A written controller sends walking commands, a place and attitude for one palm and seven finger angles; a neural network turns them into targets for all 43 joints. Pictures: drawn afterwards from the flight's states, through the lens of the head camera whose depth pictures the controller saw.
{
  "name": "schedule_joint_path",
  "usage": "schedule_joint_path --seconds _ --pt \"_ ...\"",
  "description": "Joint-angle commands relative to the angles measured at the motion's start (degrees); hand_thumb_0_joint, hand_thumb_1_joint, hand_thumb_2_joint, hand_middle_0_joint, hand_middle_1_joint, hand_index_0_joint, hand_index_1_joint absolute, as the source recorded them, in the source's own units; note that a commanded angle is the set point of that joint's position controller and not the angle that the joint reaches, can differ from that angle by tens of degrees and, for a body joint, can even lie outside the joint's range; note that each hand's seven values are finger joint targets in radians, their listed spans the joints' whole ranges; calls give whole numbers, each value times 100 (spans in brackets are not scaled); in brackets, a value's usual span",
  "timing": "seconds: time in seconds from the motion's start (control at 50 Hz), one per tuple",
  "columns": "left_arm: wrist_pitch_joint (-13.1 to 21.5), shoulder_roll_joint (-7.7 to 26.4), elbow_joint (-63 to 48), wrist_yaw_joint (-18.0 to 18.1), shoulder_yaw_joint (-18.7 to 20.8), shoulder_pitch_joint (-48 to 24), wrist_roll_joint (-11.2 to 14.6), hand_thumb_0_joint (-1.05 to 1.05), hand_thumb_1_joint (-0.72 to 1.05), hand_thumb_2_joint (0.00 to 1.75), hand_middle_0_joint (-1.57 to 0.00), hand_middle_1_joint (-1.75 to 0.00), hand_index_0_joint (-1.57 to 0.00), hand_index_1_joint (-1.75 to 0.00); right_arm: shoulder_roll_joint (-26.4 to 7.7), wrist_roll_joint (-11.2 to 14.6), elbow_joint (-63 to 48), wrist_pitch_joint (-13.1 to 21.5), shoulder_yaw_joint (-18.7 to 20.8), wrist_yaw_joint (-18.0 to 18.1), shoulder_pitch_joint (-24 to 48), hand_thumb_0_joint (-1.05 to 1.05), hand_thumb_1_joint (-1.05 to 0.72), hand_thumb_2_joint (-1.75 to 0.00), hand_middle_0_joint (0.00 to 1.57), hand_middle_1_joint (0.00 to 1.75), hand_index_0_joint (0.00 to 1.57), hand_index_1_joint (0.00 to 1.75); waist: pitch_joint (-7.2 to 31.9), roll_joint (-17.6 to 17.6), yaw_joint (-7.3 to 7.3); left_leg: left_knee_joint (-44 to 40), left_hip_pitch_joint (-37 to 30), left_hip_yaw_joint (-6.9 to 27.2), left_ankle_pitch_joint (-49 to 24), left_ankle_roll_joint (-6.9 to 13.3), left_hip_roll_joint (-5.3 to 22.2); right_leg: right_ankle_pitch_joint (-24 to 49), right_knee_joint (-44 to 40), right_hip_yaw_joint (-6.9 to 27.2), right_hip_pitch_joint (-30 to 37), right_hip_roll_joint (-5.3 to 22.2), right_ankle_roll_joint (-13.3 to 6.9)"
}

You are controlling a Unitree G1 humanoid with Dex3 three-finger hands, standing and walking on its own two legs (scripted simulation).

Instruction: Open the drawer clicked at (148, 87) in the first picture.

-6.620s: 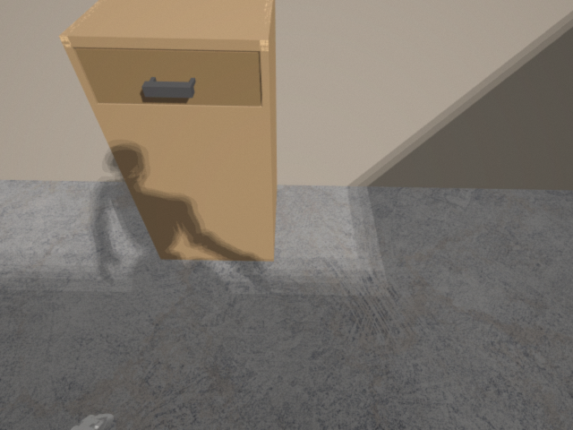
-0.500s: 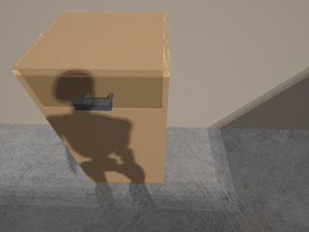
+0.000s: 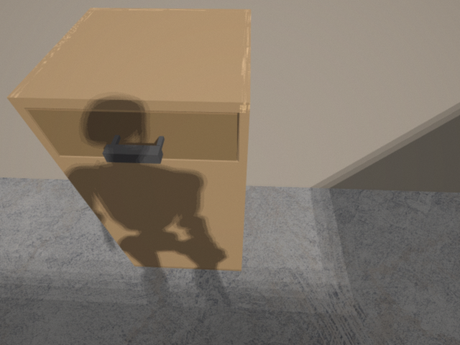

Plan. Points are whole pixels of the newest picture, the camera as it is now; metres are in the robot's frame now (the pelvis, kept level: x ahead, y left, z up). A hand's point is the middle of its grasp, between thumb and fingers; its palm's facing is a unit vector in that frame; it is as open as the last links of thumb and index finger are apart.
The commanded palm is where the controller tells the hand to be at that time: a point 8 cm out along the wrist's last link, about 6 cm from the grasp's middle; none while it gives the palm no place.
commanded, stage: come to a stop and stand still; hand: left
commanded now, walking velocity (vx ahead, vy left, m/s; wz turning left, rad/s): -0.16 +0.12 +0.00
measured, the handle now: (136, 146) +0.48 +0.24 +0.04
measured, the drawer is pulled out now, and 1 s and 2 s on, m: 0.00 0.00 0.00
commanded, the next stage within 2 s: look again from close up in 0.96 s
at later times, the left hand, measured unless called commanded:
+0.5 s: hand out of the picture +0.01 +0.23 -0.18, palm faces -0.02 -0.98 -0.19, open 7.4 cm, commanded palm none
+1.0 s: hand out of the picture -0.02 +0.19 -0.17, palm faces +0.01 -0.98 -0.18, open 7.3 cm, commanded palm none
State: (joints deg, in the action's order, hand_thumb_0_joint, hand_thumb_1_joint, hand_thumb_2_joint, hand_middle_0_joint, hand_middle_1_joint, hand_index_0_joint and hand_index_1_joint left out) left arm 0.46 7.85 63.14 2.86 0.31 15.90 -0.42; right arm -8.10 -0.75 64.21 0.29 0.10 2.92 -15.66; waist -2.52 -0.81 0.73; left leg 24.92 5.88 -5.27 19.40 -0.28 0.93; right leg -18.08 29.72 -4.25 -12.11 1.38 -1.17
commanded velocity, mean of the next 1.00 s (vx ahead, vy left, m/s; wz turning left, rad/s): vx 0.04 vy -0.03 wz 0.00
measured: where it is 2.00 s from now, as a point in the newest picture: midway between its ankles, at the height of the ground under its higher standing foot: outside the picture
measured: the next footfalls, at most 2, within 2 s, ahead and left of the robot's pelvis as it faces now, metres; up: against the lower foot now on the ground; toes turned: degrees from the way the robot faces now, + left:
none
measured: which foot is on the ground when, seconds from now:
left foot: down 0.00-1.00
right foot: down 0.00-1.00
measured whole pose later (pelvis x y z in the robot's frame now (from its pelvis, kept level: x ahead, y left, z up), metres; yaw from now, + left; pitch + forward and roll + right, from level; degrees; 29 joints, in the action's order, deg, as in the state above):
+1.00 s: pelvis -0.02 +0.03 +0.00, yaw -2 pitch -2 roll -1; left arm 0.3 7.4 61.6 2.8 -0.6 18.8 -0.4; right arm -7.7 -0.6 64.6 0.4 0.1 2.2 -16.3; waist -1.9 -0.4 -0.4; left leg 26.3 5.5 -5.5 19.3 2.0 0.2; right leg -14.5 26.3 -2.7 -10.1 1.6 1.1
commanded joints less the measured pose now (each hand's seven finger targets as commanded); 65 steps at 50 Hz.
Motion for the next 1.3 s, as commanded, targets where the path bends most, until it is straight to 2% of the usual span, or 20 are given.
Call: schedule_joint_path --seconds 0.0,0.04,0.06,0.08,0.1,0.14,0.16,0.18,0.22,0.24,0.3,0.32,0.4,0.46,0.48,0.6,0.7,0.86,1.04,1.28 --pt "-3 910 -294 51 269 443 -34 0 90 90 -20 -30 -20 -30 -534 1 -290 -77 179 -24 -496 0 -90 -90 20 30 20 30 433 411 8 468 474 213 -2281 61 443 4016 48 965 561 1065 -418" --pt "-31 979 -330 44 293 422 -45 0 90 90 -20 -30 -20 -30 -449 14 -387 -120 204 -49 -392 0 -90 -90 20 30 20 30 444 726 5 739 637 151 -1361 9 261 3857 -201 1222 442 1336 -627" --pt "41 1488 -751 52 161 460 -122 0 90 90 -20 -30 -20 -30 -837 -51 -1073 -144 247 -150 -85 0 -90 -90 20 30 20 30 -72 995 -108 692 1136 525 -552 -35 76 3199 -174 1317 625 1070 -489" --pt "24 1238 -826 102 258 414 -101 0 90 90 -20 -30 -20 -30 -746 -57 -1189 -69 282 -163 -133 0 -90 -90 20 30 20 30 660 919 -89 892 1228 340 -247 52 53 2754 -90 1449 566 1374 -477" --pt "53 1248 -988 121 251 308 -80 0 90 90 -20 -30 -20 -30 -613 -61 -1275 -90 286 -165 -105 0 -90 -90 20 30 20 30 931 740 -89 1112 1213 420 -114 85 -9 2758 -227 1642 765 1485 -615" --pt "84 1219 -1152 111 253 215 -109 0 90 90 -20 -30 -20 -30 -539 -47 -1391 -74 280 -164 -55 0 -90 -90 20 30 20 30 753 928 -101 1214 1279 474 87 111 -11 2343 -434 1604 410 1471 -660" --pt "58 1177 -1239 92 198 78 -115 0 90 90 -20 -30 -20 -30 -533 -67 -1388 -77 235 -192 -181 0 -90 -90 20 30 20 30 584 1006 -196 964 986 361 -15 162 5 1695 -509 1388 9 1280 -574" --pt "47 1136 -1255 67 183 -74 -102 0 90 90 -20 -30 -20 -30 -592 -73 -1311 -43 239 -198 -280 0 -90 -90 20 30 20 30 357 833 -276 754 741 415 -262 190 57 762 -610 1136 -450 1053 -417" --pt "4 1008 -1243 3 143 -124 -79 0 90 90 -20 -30 -20 -30 -772 -86 -1235 32 204 -205 -269 0 -90 -90 20 30 20 30 -33 61 -226 127 874 780 -401 304 372 -203 -434 615 -624 482 -100" --pt "-37 880 -1203 -22 107 -69 -81 0 90 90 -20 -30 -20 -30 -872 -97 -1224 39 196 -197 -204 0 -90 -90 20 30 20 30 -218 -334 -174 -242 1127 1016 -40 379 563 -300 -224 327 -549 268 11" --pt "-103 714 -1145 -118 35 106 -127 0 90 90 -20 -30 -20 -30 -1192 -115 -1267 20 229 -155 -184 0 -90 -90 20 30 20 30 -626 -728 -105 -1122 1533 1507 1133 572 964 -242 202 -46 -474 9 99" --pt "-113 721 -1139 -151 45 105 -144 0 90 90 -20 -30 -20 -30 -1251 -118 -1286 14 247 -130 -211 0 -90 -90 20 30 20 30 -707 -703 -121 -1200 1505 1585 1142 604 1032 -180 290 -60 -561 -14 99" --pt "-123 696 -1178 -226 76 221 -145 0 90 90 -20 -30 -20 -30 -1292 -112 -1241 41 274 -58 -333 0 -90 -90 20 30 20 30 -454 -405 -123 -930 831 1488 -186 700 1211 41 290 8 -750 18 92" --pt "-122 681 -1162 -226 99 318 -119 0 90 90 -20 -30 -20 -30 -1218 -96 -1149 73 249 -10 -402 0 -90 -90 20 30 20 30 -244 -311 -121 -588 603 1204 -1523 635 1113 404 110 50 -512 30 66" --pt "-129 674 -1150 -224 107 377 -106 0 90 90 -20 -30 -20 -30 -1215 -89 -1107 78 247 0 -412 0 -90 -90 20 30 20 30 -235 -370 -97 -519 617 1083 -1668 606 1086 507 86 39 -415 65 65" --pt "-60 709 -922 -130 129 678 -47 0 90 90 -20 -30 -20 -30 -905 -40 -771 92 182 -21 -458 0 -90 -90 20 30 20 30 -54 39 -92 -70 794 524 -1637 348 596 1855 -135 456 312 368 -73" --pt "16 659 -723 -62 103 681 -19 0 90 90 -20 -30 -20 -30 -697 -15 -467 84 128 -40 -526 0 -90 -90 20 30 20 30 3 193 -127 -40 598 414 -1572 262 490 2335 -259 589 383 510 -120" --pt "72 525 -391 1 32 682 -10 0 90 90 -20 -30 -20 -30 -565 20 -128 77 104 -55 -505 0 -90 -90 20 30 20 30 10 155 -134 -230 359 442 -1716 236 509 2418 -496 588 469 499 -53" --pt "69 403 -217 22 10 667 -21 0 90 90 -20 -30 -20 -30 -482 27 21 69 86 -66 -447 0 -90 -90 20 30 20 30 -272 181 -111 -521 453 494 -1394 235 525 1918 -765 572 373 501 17" --pt "46 323 -157 21 7 737 -29 0 90 90 -20 -30 -20 -30 -485 24 37 88 61 -78 -523 0 -90 -90 20 30 20 30 -331 19 -76 -736 575 596 -1197 248 533 1443 -856 518 348 480 80"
